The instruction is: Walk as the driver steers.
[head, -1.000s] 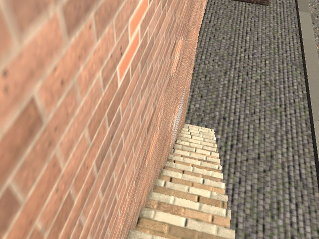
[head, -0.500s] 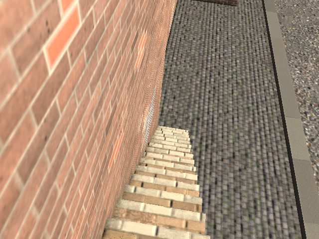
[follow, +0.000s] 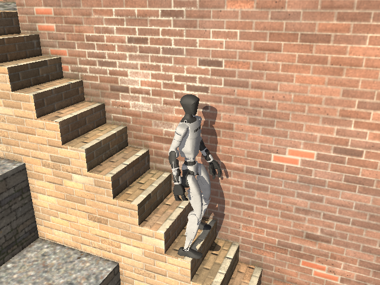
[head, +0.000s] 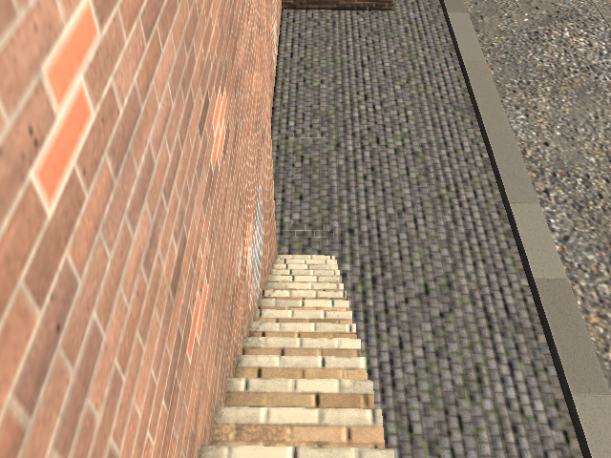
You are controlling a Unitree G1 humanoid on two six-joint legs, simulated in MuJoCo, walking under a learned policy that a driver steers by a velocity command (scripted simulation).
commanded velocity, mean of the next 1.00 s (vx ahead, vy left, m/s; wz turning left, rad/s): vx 0.33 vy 0.00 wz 0.00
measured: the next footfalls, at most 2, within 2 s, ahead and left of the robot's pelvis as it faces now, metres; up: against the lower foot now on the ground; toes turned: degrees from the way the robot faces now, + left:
right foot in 1.02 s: +0.22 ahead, -0.07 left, -0.20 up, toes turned -4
left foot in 1.38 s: +0.47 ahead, +0.13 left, -0.41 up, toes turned +1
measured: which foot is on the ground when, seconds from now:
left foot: down 0.00-0.98, up 1.00-1.00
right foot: down 0.00-0.70, up 0.72-1.00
